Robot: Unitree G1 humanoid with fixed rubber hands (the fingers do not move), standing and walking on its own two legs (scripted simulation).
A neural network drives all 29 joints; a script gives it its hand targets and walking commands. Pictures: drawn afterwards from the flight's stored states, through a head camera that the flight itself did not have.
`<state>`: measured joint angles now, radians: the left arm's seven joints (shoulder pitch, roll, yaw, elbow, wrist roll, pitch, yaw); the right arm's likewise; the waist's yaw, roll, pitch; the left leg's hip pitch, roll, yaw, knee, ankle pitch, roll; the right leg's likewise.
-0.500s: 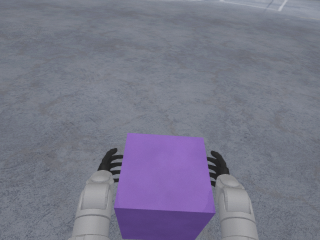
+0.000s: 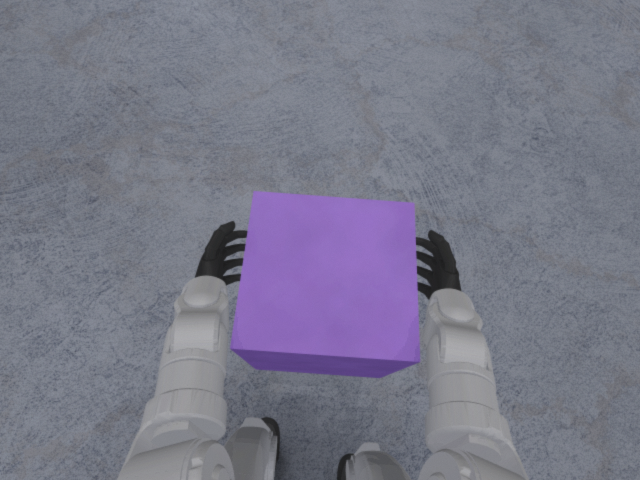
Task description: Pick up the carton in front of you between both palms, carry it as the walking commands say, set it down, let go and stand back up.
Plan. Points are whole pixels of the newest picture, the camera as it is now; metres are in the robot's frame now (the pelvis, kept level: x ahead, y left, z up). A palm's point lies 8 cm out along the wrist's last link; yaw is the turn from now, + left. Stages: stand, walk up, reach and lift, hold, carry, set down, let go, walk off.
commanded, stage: set down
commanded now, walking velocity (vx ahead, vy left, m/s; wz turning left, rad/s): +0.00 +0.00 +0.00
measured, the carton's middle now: (325, 296) +0.38 +0.00 -0.12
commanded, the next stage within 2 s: none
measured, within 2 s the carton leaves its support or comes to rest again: rests again in 1.82 s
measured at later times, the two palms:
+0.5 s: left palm (230, 282) +0.43 +0.16 -0.21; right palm (401, 294) +0.42 -0.13 -0.19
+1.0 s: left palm (232, 290) +0.47 +0.18 -0.37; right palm (370, 301) +0.46 -0.11 -0.36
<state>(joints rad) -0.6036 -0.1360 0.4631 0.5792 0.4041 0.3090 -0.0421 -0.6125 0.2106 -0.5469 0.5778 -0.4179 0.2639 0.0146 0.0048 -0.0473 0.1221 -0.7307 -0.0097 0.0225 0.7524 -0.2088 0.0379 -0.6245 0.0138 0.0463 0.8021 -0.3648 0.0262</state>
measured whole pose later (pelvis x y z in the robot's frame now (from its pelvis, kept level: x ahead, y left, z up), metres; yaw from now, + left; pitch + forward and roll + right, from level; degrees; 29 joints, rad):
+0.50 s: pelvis -0.02 -0.02 -0.13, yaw -2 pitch +40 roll -3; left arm -0.86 0.02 0.43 0.64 0.30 0.28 -0.07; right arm -0.81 0.21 -0.53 0.53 -0.23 0.23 -0.10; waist 0.02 -0.07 -0.15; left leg -1.68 0.03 -0.04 1.33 -0.35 0.00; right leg -1.55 0.07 -0.01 1.39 -0.53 0.00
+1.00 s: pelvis -0.04 -0.01 -0.25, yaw -4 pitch +46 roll -6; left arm -1.17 0.16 0.34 0.75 0.21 0.31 -0.02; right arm -1.09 0.09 -0.53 0.62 -0.15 0.24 -0.14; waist 0.03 -0.07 -0.04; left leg -2.16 0.01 -0.04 1.75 -0.41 0.03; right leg -2.00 0.10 0.00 1.82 -0.64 0.05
